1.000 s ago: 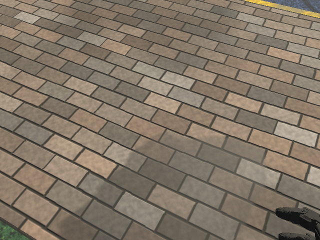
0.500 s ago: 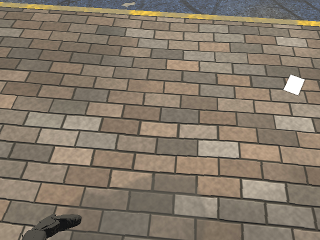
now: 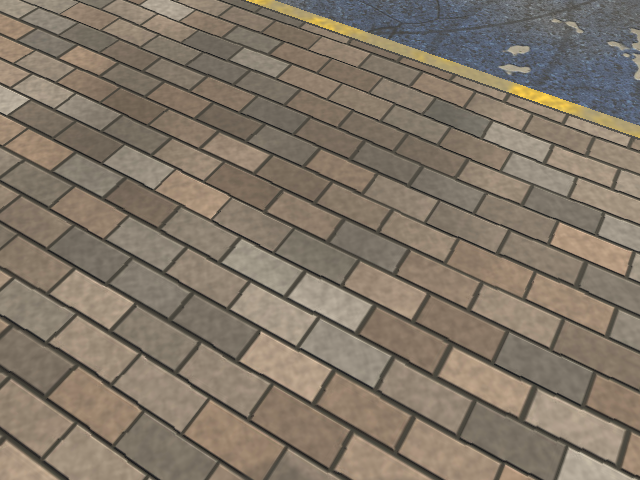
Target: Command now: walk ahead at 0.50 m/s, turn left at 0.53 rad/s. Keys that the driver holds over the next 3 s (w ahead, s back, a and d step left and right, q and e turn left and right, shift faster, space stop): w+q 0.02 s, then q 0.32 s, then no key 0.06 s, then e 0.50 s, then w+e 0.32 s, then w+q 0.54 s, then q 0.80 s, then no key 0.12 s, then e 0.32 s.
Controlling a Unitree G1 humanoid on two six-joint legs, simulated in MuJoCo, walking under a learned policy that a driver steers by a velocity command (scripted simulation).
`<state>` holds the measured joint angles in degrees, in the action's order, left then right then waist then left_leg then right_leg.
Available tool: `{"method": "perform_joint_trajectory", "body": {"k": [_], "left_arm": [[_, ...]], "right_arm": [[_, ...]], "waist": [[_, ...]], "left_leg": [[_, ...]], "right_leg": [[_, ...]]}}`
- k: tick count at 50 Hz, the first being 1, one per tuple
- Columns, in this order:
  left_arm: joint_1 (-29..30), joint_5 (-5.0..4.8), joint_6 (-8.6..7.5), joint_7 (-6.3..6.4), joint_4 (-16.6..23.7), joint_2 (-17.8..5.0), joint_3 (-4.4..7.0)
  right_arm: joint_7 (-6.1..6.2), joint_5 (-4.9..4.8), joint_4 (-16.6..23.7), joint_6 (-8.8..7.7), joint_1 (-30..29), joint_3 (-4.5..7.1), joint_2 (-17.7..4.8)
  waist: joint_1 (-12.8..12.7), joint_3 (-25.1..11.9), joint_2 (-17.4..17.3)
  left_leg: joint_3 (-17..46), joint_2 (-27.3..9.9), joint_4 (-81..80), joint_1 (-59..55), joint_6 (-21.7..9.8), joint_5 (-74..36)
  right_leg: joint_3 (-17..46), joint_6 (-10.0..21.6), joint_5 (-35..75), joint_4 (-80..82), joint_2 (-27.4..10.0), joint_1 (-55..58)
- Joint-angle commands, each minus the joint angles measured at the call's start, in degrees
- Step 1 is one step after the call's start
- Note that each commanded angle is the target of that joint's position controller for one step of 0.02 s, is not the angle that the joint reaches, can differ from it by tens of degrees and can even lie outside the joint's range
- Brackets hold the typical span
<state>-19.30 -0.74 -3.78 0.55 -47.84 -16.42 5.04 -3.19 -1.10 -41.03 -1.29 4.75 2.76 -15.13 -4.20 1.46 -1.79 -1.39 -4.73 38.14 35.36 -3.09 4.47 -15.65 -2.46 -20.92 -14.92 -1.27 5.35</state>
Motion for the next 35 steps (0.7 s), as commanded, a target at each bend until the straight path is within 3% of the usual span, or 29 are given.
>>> {"method": "perform_joint_trajectory", "body": {"k": [1, 2, 3, 4, 5, 6, 7, 8, 9, 10, 12, 17, 20, 23, 25, 26, 27, 28, 29, 30, 33, 35], "left_arm": [[2.8, -0.91, 0.71, 0.63, 3.2, -12.3, 3.0], [3.9, -1.13, 1.23, 0.82, 3.6, -11.8, 2.67], [2.8, 0.16, 0.89, 1.12, 4.8, -9.7, 1.79], [-3.2, 2.33, -0.54, 0.52, 7.9, -1.5, -0.82], [1.8, 0.51, -2.22, -0.06, 7.5, -6.4, -0.37], [6.6, -1.32, -2.7, -0.19, 9.1, -8.1, 0.1], [7.5, -0.53, -2.86, 0.37, 8.9, -7.2, -0.18], [7.7, 0.89, -2.51, 0.99, 8.4, -7.9, 0.23], [6.9, 1.14, -1.66, 1.15, 8.4, -8.7, 0.69], [6.3, 1.24, -0.74, 1.22, 8.5, -8.5, 0.78], [5.4, 1.58, 0.43, 1.46, 8.4, -6.6, 0.31], [11.2, 1.59, 1.39, 1.35, 9.9, -4.9, -0.55], [14.5, 1.04, 1.52, 0.61, 10.3, -4.8, -0.83], [14.9, 1.07, 0.96, -0.26, 10.0, -5.0, -0.92], [13.7, 1.36, 0.27, -0.89, 9.5, -4.4, -1.01], [12.7, 1.57, -0.12, -1.1, 9.2, -4.2, -1.06], [13.1, 2.32, -0.42, -0.9, 9.7, -6.6, -0.74], [14.7, 2.75, -0.25, -0.66, 10.6, -9.8, -0.28], [14.0, 2.44, 0.38, -0.59, 10.1, -7.2, -0.7], [13.6, 1.35, 0.94, -0.81, 9.9, -6.0, -0.92], [12.8, 0.33, 2.13, -1.05, 10.3, -9.1, 0.16], [12.7, 0.28, 2.63, -0.6, 10.8, -9.8, 0.67]], "right_arm": [[-0.3, -0.08, 4.3, -0.43, 2.3, 2.69, -7.0], [0.19, -0.05, 1.9, -0.39, 11.3, 4.5, -9.9], [1.45, 0.14, 0.4, 0.07, 19.1, 6.6, -15.6], [1.83, 0.7, 1.8, -0.22, 15.4, 7.12, -21.9], [1.37, 0.83, 4.1, -0.96, 16.6, 5.74, -17.3], [1.1, 1.0, 3.9, -1.63, 14.6, 4.87, -14.4], [1.21, 0.17, 3.8, -1.9, 11.8, 4.42, -12.4], [1.57, -0.21, 4.3, -1.66, 8.6, 3.99, -10.5], [1.95, 0.63, 5.3, -1.42, 6.5, 3.57, -9.6], [2.12, 1.21, 5.8, -1.27, 5.4, 3.62, -9.7], [2.63, 1.43, 5.6, -1.27, 5.2, 4.01, -11.0], [4.65, 0.02, 4.9, 0.81, 6.4, 4.2, -11.7], [5.22, 0.46, 4.6, 1.79, 6.9, 3.73, -10.8], [4.89, 1.38, 3.6, 1.76, 7.4, 2.4, -8.3], [4.48, 1.5, 2.7, 1.26, 6.3, 1.12, -5.9], [4.3, 1.53, 2.1, 0.86, 6.4, 0.76, -5.5], [4.16, 2.59, 1.6, 0.13, 9.2, 0.53, -5.0], [4.03, 3.62, 0.7, -0.54, 15.1, 0.82, -5.6], [4.41, 3.52, 0.0, -0.44, 15.6, 0.89, -6.3], [4.69, 3.2, 0.7, 0.11, 12.4, 1.12, -7.5], [5.23, 1.91, 1.8, 2.36, 8.4, 1.84, -7.3], [5.16, 1.65, 1.9, 2.64, 8.4, 1.91, -6.1]], "waist": [[5.7, -1.6, 6.7], [10.8, -5.9, 5.4], [13.4, -11.1, -1.1], [5.1, -17.0, -15.9], [10.0, -24.5, -6.7], [10.1, -18.0, -3.6], [7.9, -12.3, 0.2], [6.1, -8.8, 1.1], [4.1, -8.0, -0.1], [2.9, -7.7, -0.4], [1.9, -8.0, -0.4], [3.6, -9.5, -2.7], [5.4, -8.9, -4.1], [6.4, -8.7, -4.8], [5.0, -7.8, -4.9], [4.0, -7.0, -4.4], [5.5, -7.8, -1.4], [9.9, -9.1, 5.5], [8.8, -10.7, 9.9], [7.4, -9.8, 11.4], [6.3, -7.8, 11.9], [6.1, -8.6, 12.1]], "left_leg": [[-5.1, 5.0, -1.1, -8.2, -3.6, 7.2], [-6.0, 8.3, -5.2, -20.5, -5.4, 3.6], [4.6, 2.9, -6.6, -37.2, -8.4, -6.8], [36.4, -12.4, -11.0, -54.2, -20.1, -10.3], [43.8, -15.5, -16.2, -55.8, -21.2, -14.1], [34.6, -13.8, -15.9, -51.2, -18.9, -20.8], [27.6, -10.8, -15.4, -43.3, -16.4, -23.8], [23.1, -8.8, -16.1, -35.8, -14.6, -25.3], [20.9, -7.7, -17.4, -29.7, -14.0, -27.8], [20.0, -6.9, -18.4, -26.1, -13.9, -29.9], [17.1, -5.6, -18.7, -22.5, -13.9, -35.0], [16.0, -2.2, -16.7, -22.8, -10.3, -27.9], [17.3, -2.7, -15.7, -24.3, -9.0, -21.4], [18.1, -4.3, -13.2, -26.1, -9.0, -21.1], [17.8, -4.3, -10.8, -25.2, -7.8, -19.9], [17.0, -2.9, -9.7, -23.9, -6.0, -16.9], [15.5, 0.4, -7.7, -22.6, -3.2, -10.2], [11.8, 5.1, -5.2, -19.6, -0.5, 2.9], [8.7, 6.5, -3.2, -19.4, 2.5, 12.2], [7.2, 6.5, -2.9, -19.1, 3.8, 14.3], [5.0, 7.9, -2.2, -17.8, 3.8, 16.6], [4.5, 8.6, -2.4, -18.0, 3.2, 17.9]], "right_leg": [[2.9, 8.2, 54.6, -10.2, -15.5, -0.6], [1.2, 6.1, 57.8, -22.9, -12.8, -4.3], [1.1, 2.3, 40.6, -40.9, -9.8, -17.8], [7.3, -2.0, -14.8, -62.1, 2.8, -42.2], [20.0, -1.1, -17.3, -67.2, 2.6, -45.4], [20.4, 0.0, -12.8, -66.4, 0.4, -48.5], [19.9, 0.5, -8.1, -61.8, -2.0, -48.1], [19.7, 0.4, -5.1, -57.7, -3.7, -45.5], [20.2, 0.4, -3.3, -56.2, -4.5, -41.1], [20.1, 0.1, -2.5, -54.5, -4.2, -38.6], [19.2, -1.1, -0.2, -50.0, -2.9, -37.1], [19.7, -3.0, 10.7, -35.8, -0.1, -37.1], [20.0, -3.1, 14.1, -28.9, 0.1, -36.0], [19.3, -1.7, 13.4, -23.8, -0.3, -32.5], [18.4, 0.8, 14.9, -16.6, -0.3, -26.8], [18.1, 2.4, 22.5, -9.6, -0.2, -21.9], [23.3, 4.5, 39.6, -9.2, -4.2, -16.4], [28.7, 9.3, 53.6, -12.7, -9.2, -11.7], [32.6, 14.7, 50.3, -12.4, -11.9, -11.9], [35.6, 16.0, 43.4, -11.2, -11.9, -13.4], [40.2, 15.2, 33.2, -9.5, -11.2, -15.8], [41.7, 14.9, 32.9, -9.4, -11.1, -15.7]]}}
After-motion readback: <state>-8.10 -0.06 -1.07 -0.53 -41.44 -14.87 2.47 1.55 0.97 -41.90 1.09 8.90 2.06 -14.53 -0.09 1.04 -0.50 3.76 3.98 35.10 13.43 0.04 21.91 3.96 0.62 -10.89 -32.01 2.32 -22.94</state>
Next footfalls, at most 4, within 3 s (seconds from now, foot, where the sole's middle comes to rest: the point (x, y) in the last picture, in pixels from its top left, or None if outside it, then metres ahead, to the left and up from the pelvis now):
0.06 left None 0.20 0.11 -0.77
0.54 right None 0.36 -0.07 -0.77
1.22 right None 0.36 -0.15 -0.77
1.74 left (338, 367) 0.71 0.04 -0.77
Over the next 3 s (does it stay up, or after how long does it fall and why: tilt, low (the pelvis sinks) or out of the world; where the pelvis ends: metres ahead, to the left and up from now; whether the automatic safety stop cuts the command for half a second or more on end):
stays up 0.75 -0.04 0.00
